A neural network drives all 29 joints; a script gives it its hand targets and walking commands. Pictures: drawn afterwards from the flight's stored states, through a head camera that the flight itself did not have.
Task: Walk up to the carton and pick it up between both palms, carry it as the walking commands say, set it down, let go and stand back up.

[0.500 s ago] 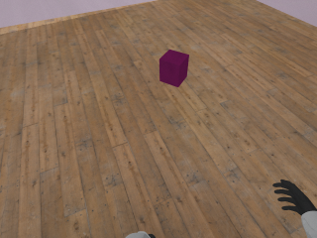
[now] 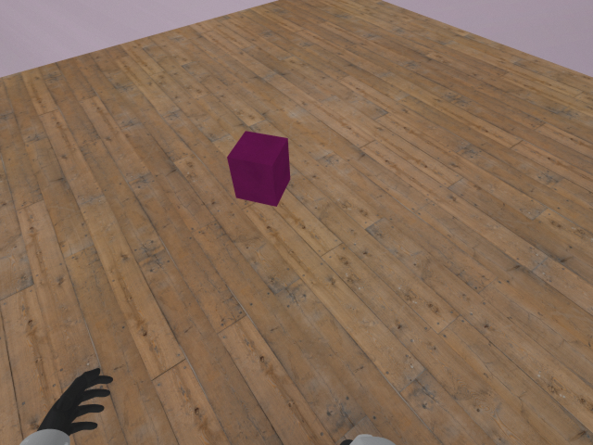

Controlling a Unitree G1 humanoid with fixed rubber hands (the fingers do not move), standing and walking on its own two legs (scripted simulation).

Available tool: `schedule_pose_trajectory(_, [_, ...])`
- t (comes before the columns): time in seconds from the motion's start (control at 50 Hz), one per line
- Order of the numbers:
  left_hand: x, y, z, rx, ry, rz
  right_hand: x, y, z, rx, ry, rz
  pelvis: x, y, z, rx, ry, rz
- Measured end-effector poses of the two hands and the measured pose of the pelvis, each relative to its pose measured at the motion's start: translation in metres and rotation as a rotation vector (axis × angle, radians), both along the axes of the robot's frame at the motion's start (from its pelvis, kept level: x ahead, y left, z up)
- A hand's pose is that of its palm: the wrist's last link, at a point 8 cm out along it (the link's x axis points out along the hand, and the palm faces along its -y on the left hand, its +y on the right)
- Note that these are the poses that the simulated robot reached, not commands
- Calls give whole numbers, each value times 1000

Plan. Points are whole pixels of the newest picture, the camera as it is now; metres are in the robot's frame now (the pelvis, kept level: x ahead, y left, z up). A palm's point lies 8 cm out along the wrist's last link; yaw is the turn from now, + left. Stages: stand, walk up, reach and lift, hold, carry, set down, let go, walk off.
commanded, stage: walk up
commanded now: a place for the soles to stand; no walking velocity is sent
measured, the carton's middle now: (261, 169) +1.36 +0.09 -0.63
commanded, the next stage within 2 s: none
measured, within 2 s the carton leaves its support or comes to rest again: neither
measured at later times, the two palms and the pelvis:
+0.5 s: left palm (11, 407) +0.23 +0.41 -0.07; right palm (440, 240) +0.43 -0.28 -0.04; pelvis +0.24 +0.05 +0.00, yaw +0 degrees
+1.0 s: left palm (66, 230) +0.52 +0.40 -0.02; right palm (429, 230) +0.49 -0.29 -0.08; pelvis +0.41 +0.05 +0.01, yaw -3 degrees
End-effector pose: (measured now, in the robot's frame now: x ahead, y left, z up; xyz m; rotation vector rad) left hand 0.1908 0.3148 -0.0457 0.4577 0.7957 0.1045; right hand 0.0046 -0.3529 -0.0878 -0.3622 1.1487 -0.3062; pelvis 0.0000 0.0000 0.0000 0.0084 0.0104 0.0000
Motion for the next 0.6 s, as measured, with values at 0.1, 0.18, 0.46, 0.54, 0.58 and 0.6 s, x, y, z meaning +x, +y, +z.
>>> schedule_pose_trajectory(0.1, [19,-6,1,14,12,62,94,4,3,28,-40,87,47,-16,8,15,-36,17])
schedule_pose_trajectory(0.18, [-18,11,6,58,137,170,184,6,20,35,-133,184,84,-16,20,22,-52,19])
schedule_pose_trajectory(0.46, [14,88,-17,80,296,275,419,69,52,9,-337,334,219,36,3,-22,-15,-8])
schedule_pose_trajectory(0.54, [76,90,-31,50,281,210,423,81,43,1,-329,263,248,55,0,-17,-18,-24])
schedule_pose_trajectory(0.58, [107,87,-30,33,277,160,409,82,42,-3,-294,209,262,59,5,-17,-27,-39])
schedule_pose_trajectory(0.6, [123,86,-29,26,271,140,401,81,41,-7,-268,187,268,61,7,-15,-32,-42])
